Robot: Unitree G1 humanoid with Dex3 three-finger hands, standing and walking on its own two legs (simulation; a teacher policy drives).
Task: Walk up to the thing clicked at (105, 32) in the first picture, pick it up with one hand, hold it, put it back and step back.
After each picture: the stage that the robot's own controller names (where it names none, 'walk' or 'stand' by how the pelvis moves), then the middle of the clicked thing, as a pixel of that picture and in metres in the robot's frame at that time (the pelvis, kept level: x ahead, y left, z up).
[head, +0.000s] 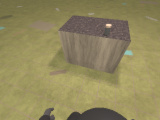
stand; (107, 29) +1.03 -0.14 +0.00
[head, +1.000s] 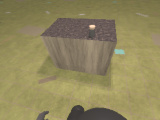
walk; (92, 31) +0.92 +0.09 +0.03
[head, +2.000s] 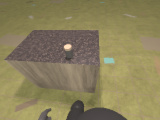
walk; (68, 51) +0.56 +0.26 +0.01
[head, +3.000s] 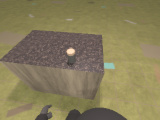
stand; (71, 56) +0.50 +0.20 +0.02
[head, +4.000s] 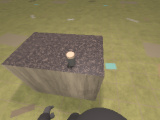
stand; (71, 59) +0.48 +0.21 +0.00
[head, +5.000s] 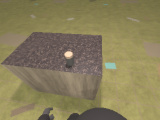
stand; (69, 58) +0.49 +0.22 +0.00
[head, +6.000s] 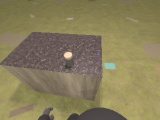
stand; (69, 59) +0.48 +0.22 +0.00
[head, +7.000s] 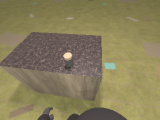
stand; (68, 60) +0.47 +0.22 +0.00
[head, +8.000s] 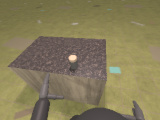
rise first; (73, 62) +0.46 +0.21 +0.00
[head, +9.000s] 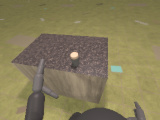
go down; (75, 59) +0.49 +0.20 +0.01
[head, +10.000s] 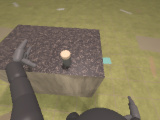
go down; (66, 58) +0.45 +0.19 +0.02
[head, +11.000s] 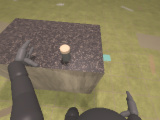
close in; (65, 53) +0.47 +0.19 +0.04
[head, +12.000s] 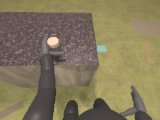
close; (55, 47) +0.49 +0.21 +0.07
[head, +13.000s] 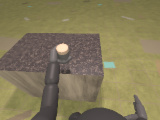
lift; (63, 54) +0.39 +0.19 +0.17
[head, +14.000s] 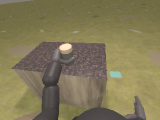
lift; (67, 55) +0.33 +0.17 +0.24
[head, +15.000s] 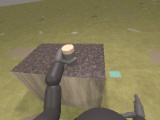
hold; (69, 55) +0.34 +0.15 +0.24
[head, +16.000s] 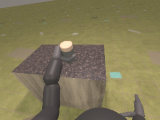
hold; (68, 52) +0.33 +0.16 +0.26
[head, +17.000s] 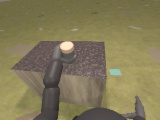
crouch; (68, 53) +0.33 +0.16 +0.25
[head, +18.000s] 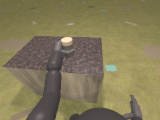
crouch; (68, 47) +0.42 +0.18 +0.21
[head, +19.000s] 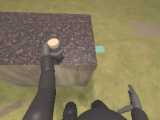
lower; (55, 48) +0.48 +0.21 +0.06
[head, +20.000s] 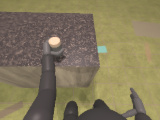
lower; (56, 47) +0.48 +0.21 +0.07
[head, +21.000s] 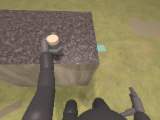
lower; (54, 45) +0.50 +0.22 +0.08
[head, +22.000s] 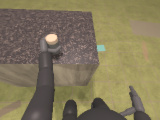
lower; (53, 44) +0.50 +0.22 +0.08
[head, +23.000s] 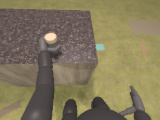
loosen; (53, 43) +0.51 +0.22 +0.08
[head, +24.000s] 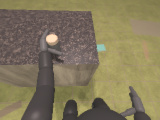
withdraw; (54, 44) +0.50 +0.22 +0.08
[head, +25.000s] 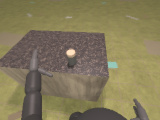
sink last; (71, 57) +0.47 +0.19 +0.04
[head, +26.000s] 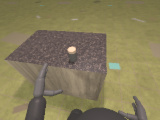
stand; (72, 54) +0.51 +0.22 +0.04
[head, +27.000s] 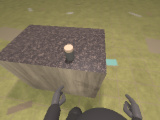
stand; (69, 52) +0.49 +0.21 +0.05
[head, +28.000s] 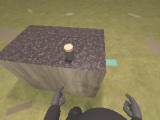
stand; (69, 52) +0.49 +0.21 +0.06
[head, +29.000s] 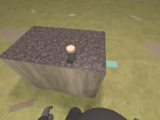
stand; (71, 53) +0.50 +0.21 +0.04
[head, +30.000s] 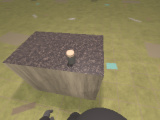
stand; (71, 57) +0.50 +0.21 +0.00
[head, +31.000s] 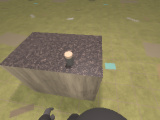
stand; (69, 58) +0.49 +0.22 +0.00
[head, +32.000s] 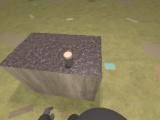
stand; (68, 59) +0.48 +0.23 +0.00
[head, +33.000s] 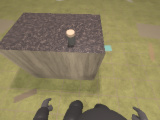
walk; (71, 37) +0.62 +0.21 +0.02
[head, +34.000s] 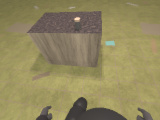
walk; (77, 23) +0.97 +0.28 +0.02
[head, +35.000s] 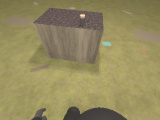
stand; (82, 20) +1.13 +0.18 +0.02
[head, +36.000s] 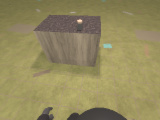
stand; (79, 25) +1.10 +0.22 +0.00
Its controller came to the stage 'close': yes
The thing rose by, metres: 0.24
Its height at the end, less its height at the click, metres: +0.00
